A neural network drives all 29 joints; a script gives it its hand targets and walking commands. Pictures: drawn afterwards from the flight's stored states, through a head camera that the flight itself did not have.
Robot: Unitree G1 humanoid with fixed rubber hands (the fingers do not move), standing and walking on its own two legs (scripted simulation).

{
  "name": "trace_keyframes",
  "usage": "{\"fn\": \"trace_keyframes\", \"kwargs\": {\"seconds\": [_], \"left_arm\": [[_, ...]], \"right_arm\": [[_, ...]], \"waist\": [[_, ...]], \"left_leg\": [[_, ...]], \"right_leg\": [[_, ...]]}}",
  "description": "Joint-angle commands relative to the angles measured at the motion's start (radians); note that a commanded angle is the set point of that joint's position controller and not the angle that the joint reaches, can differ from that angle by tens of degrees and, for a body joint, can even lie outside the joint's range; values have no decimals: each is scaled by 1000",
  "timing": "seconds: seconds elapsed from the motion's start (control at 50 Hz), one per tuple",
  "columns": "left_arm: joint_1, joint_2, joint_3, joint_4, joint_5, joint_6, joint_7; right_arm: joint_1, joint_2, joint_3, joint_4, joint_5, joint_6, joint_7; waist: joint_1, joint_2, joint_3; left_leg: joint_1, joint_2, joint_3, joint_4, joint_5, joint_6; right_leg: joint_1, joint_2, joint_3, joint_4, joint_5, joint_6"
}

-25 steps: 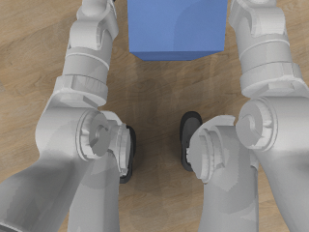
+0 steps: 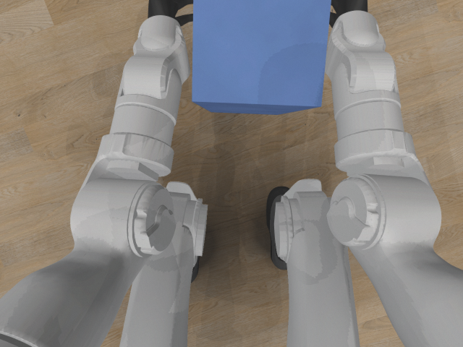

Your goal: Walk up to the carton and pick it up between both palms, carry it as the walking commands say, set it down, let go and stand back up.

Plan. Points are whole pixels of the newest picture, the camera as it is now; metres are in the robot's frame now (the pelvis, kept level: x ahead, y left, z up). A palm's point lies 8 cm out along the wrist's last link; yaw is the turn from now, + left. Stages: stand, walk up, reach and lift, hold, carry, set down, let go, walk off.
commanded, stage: reach and lift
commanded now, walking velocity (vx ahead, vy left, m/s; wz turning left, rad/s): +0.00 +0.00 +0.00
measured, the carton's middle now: (251, 43) +0.54 -0.05 -0.20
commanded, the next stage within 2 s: none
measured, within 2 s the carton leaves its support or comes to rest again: neither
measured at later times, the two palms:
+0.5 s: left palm (159, 11) +0.53 +0.07 -0.07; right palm (370, 6) +0.53 -0.17 -0.07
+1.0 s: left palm (137, 1) +0.51 +0.07 +0.01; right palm out of the picture +0.50 -0.17 +0.01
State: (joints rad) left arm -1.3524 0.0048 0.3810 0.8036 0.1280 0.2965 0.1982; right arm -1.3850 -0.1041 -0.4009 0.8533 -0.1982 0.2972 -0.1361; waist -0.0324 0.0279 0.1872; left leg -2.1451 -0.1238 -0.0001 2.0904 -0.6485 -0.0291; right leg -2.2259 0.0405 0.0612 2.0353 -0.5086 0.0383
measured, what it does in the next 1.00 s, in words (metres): rises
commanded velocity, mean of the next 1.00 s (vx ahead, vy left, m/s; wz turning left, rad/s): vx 0.00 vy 0.00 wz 0.00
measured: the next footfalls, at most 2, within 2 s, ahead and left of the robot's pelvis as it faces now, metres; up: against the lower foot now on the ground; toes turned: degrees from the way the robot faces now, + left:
none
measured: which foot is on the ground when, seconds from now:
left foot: down 0.00-1.00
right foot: down 0.00-1.00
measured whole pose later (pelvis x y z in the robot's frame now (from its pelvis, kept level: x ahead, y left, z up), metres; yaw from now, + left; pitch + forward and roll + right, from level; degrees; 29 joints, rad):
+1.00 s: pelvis +0.00 -0.01 +0.09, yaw -1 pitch +40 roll +3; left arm -1.15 -0.10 0.49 0.67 0.24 0.35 0.13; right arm -1.20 0.02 -0.46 0.72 -0.28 0.36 -0.12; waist -0.02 0.01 0.02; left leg -1.90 -0.10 -0.02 1.79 -0.58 -0.04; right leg -1.99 0.06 0.06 1.74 -0.44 0.02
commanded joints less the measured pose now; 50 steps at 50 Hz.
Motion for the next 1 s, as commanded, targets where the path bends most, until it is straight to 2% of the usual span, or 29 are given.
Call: {"fn": "trace_keyframes", "kwargs": {"seconds": [0.0,0.16,0.38,0.66,0.98], "left_arm": [[-718,-989,-446,-88,-122,-40,-267],[-726,-986,-455,-132,-117,-32,-262],[-676,-1028,-493,-171,-125,-13,-281],[-599,-1048,-433,-131,-59,-4,-293],[-551,-1094,-412,-119,-31,22,-300]], "right_arm": [[-558,1032,415,-8,123,-3,299],[-551,1073,444,-31,126,15,299],[-499,1147,490,-75,129,35,270],[-435,1173,444,-43,80,36,262],[-397,1224,433,-45,62,57,264]], "waist": [[-33,-18,-1238],[-9,-38,-1290],[-1,-70,-1387],[15,-68,-1307],[15,-64,-1318]], "left_leg": [[485,-86,56,-232,344,4],[508,-85,60,-263,346,4],[508,-81,69,-304,378,2],[533,-81,61,-408,334,1],[627,-85,57,-508,300,0]], "right_leg": [[759,109,-135,-117,325,-21],[831,114,-128,-156,337,-17],[1006,126,-110,-211,433,-11],[994,134,-104,-321,362,-11],[1063,139,-105,-434,307,-8]]}}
